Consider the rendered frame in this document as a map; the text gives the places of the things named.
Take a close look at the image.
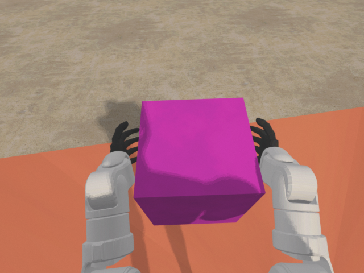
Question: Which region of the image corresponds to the carton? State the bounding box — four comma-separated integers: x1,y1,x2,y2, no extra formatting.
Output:
134,98,266,225

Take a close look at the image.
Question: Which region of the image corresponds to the left robot forearm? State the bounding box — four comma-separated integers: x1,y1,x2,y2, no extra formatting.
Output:
81,151,135,273

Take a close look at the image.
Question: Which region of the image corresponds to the left robot hand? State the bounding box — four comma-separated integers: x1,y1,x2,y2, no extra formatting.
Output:
110,121,139,164

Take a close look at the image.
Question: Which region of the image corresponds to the right robot forearm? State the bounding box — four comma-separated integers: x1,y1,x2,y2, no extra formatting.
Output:
259,147,334,273

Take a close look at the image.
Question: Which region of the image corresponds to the right robot hand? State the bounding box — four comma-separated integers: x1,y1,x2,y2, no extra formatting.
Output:
250,118,279,164

